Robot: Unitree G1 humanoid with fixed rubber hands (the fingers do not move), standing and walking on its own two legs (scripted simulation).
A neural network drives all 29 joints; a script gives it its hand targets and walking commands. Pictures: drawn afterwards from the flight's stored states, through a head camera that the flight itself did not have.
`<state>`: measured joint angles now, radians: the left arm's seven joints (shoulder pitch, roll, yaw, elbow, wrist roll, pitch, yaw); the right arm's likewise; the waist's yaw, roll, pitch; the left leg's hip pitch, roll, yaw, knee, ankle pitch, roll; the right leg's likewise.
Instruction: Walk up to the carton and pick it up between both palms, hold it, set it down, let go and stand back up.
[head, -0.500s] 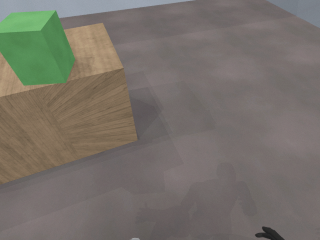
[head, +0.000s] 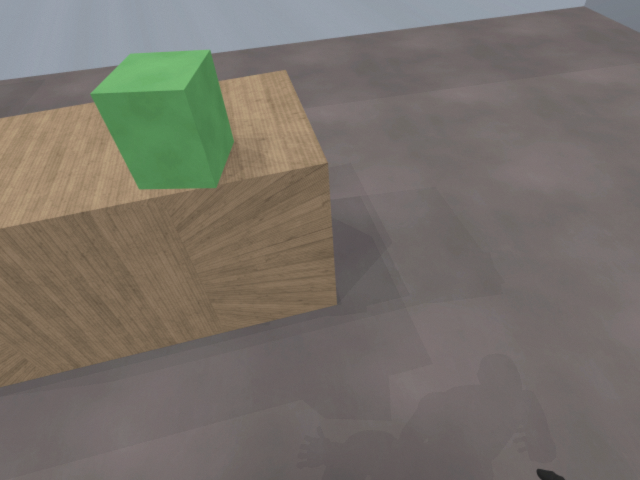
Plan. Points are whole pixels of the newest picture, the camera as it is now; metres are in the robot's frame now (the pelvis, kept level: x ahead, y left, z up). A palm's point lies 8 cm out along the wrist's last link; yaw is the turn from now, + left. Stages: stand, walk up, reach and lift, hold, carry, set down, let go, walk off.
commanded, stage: walk up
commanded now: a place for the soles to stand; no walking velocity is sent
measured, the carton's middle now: (173, 121) +0.93 +0.34 +0.02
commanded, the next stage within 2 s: none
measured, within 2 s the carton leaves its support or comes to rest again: neither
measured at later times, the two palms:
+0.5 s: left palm out of the picture +0.13 +0.45 -0.08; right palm (463, 474) +0.17 -0.17 -0.13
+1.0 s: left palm out of the picture +0.18 +0.58 -0.10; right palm (363, 397) +0.27 -0.05 -0.11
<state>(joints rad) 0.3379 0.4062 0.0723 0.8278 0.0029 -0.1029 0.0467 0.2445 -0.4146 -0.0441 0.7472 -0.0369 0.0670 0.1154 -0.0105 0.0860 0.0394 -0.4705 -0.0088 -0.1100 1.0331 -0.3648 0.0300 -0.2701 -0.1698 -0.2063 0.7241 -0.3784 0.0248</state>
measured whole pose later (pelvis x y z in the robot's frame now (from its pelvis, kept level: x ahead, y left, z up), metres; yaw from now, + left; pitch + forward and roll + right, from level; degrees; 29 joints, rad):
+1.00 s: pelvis +0.17 +0.24 -0.01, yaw +11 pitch -2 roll -2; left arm 0.30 0.42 0.06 0.83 0.00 -0.06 0.00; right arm 0.36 -0.41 -0.05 0.75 -0.04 -0.01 0.06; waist -0.02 0.05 0.05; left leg -0.42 -0.03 -0.06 0.85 -0.40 0.03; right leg -0.48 -0.12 -0.15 1.18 -0.49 -0.03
